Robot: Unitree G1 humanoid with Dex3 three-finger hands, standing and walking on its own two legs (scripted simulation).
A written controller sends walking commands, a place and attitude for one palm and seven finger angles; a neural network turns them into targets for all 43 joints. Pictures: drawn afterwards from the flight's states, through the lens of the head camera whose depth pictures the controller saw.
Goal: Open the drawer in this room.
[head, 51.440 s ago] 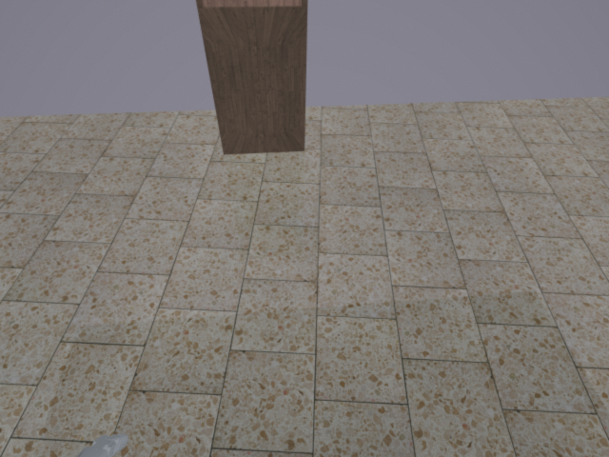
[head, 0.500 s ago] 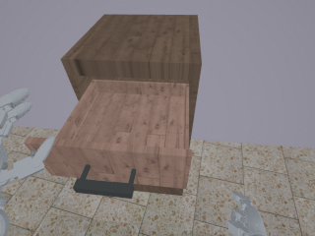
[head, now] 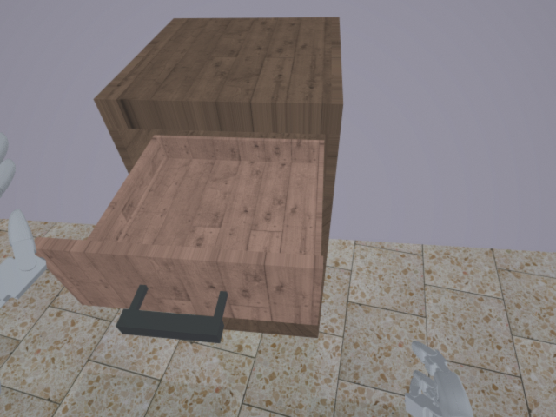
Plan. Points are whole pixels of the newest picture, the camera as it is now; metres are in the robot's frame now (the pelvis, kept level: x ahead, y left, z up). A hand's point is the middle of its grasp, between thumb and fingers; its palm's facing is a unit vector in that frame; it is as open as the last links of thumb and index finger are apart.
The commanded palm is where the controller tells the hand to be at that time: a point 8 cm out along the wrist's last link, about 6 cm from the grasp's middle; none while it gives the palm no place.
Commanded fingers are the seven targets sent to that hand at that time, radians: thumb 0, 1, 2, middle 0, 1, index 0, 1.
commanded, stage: step back with the hand held close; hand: left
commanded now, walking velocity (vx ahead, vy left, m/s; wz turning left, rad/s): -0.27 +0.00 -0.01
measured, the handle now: (176, 310) +0.25 +0.17 +0.04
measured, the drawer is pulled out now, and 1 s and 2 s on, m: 0.29 0.29 0.29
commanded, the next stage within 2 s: stop stepping back and stand still in 1.14 s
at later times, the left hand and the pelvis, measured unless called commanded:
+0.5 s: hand out of the picture +0.15 +0.25 +0.22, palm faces +0.40 -0.76 -0.51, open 7.4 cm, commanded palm +0.09 +0.30 +0.23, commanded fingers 0.00 0.90 0.90 -0.20 -0.30 -0.20 -0.30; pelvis -0.05 +0.03 -0.01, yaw -1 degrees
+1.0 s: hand out of the picture +0.07 +0.27 +0.23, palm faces +0.46 -0.76 -0.46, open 7.4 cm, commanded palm +0.01 +0.32 +0.23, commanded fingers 0.00 0.90 0.90 -0.20 -0.30 -0.20 -0.30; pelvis -0.12 +0.03 -0.01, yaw +0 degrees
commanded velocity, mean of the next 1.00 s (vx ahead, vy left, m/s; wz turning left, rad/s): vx -0.31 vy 0.00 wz -0.02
